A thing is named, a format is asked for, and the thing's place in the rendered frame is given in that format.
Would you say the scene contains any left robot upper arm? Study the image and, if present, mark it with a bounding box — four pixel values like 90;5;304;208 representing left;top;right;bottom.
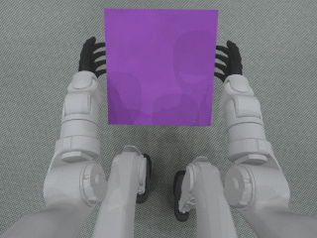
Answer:
0;160;108;238

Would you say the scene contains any left robot shin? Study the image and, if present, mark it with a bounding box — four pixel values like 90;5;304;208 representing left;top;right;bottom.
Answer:
111;145;146;193

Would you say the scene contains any left robot hand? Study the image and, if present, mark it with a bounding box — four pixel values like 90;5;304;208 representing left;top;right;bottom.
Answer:
78;37;107;78

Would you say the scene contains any right robot forearm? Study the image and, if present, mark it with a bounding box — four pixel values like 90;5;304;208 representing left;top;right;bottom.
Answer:
219;74;284;176

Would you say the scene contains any carton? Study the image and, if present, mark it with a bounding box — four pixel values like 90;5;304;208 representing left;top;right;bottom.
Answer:
104;8;219;126

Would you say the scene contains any robot left foot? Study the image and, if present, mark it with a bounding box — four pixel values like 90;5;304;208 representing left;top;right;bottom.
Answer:
136;154;152;204

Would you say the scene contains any left robot forearm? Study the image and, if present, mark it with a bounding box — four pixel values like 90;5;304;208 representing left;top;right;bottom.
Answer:
43;70;102;199

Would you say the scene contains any right robot upper arm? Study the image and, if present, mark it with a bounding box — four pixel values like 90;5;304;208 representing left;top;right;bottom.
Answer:
223;164;317;238

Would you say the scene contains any right robot hand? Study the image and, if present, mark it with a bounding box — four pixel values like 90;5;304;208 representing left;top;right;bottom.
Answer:
214;40;243;83

